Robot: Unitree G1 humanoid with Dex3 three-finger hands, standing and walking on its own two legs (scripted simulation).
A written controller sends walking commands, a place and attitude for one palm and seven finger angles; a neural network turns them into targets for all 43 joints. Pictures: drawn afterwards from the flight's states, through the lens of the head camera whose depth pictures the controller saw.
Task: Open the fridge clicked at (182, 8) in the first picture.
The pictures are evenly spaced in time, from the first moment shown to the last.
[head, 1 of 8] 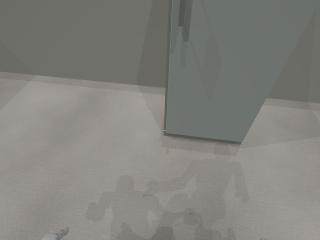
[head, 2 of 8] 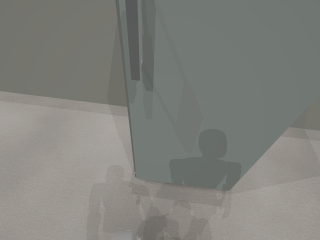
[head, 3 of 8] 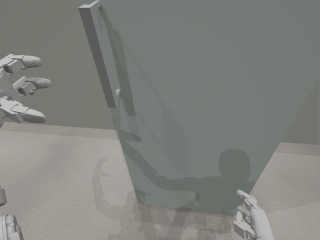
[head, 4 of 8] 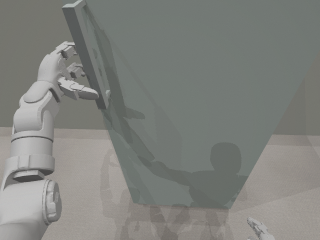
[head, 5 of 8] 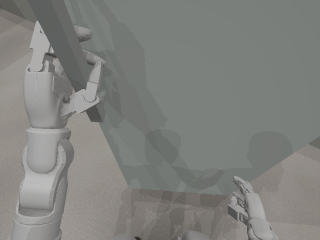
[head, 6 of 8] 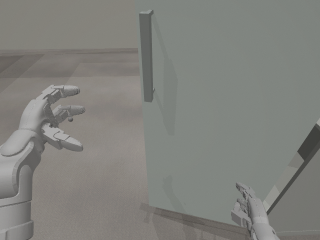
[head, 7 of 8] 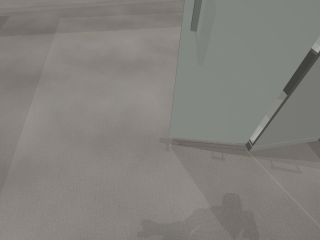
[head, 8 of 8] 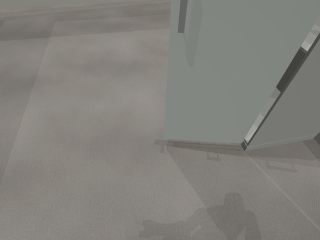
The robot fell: no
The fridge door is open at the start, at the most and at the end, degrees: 0 80 75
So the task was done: yes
